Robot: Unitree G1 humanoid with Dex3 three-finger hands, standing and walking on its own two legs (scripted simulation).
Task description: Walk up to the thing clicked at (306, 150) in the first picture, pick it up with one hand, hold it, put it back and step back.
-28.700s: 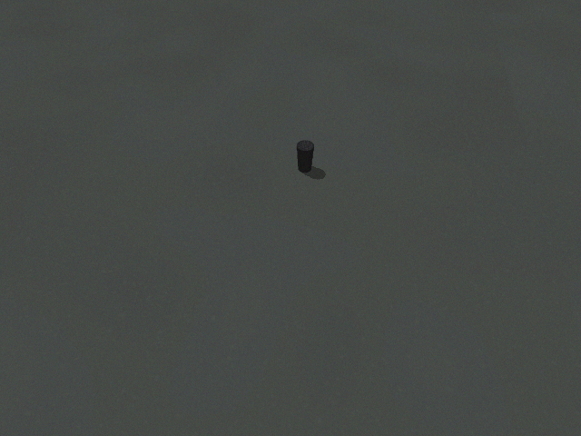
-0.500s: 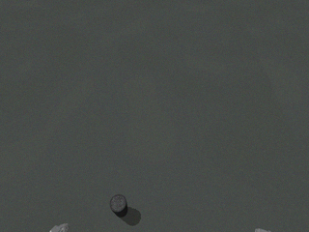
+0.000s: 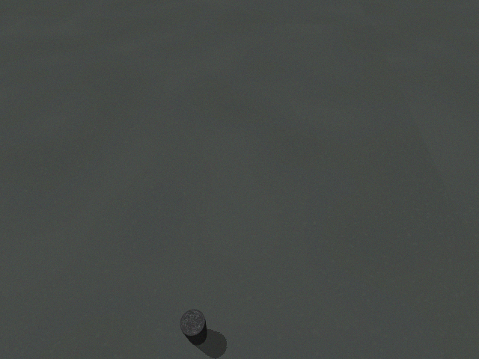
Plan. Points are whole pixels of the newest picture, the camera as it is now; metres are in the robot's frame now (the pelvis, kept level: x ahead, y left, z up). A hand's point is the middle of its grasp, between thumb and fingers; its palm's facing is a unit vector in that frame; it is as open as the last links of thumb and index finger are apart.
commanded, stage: stand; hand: left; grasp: from the side
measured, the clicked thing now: (195, 329) +0.39 +0.21 -0.70
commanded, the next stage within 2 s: step back in 1.44 s
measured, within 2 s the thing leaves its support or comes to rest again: neither
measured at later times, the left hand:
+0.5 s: hand out of the picture +0.05 +0.24 -0.16, palm faces -0.02 -0.94 -0.34, open 7.4 cm
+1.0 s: hand out of the picture +0.09 +0.24 -0.15, palm faces -0.02 -0.94 -0.34, open 7.4 cm
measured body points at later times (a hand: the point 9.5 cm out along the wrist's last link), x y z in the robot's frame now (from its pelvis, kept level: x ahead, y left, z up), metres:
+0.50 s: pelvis +0.00 -0.01 +0.00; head +0.00 -0.01 +0.45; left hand +0.06 +0.29 -0.13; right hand +0.05 -0.30 -0.14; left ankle +0.03 +0.13 -0.74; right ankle +0.03 -0.14 -0.74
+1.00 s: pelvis +0.01 -0.01 +0.00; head +0.02 -0.01 +0.45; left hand +0.09 +0.29 -0.13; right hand +0.08 -0.30 -0.14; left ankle +0.03 +0.13 -0.74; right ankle +0.03 -0.14 -0.74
